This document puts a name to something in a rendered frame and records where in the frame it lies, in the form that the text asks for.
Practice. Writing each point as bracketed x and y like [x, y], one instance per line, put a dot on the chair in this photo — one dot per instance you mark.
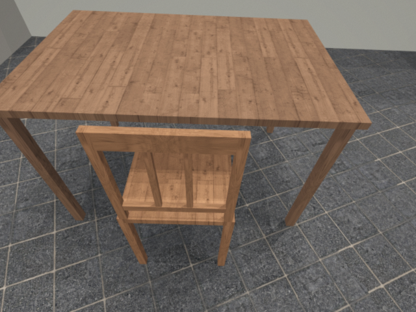
[177, 176]

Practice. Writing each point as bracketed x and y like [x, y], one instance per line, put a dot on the table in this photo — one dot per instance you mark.
[184, 69]

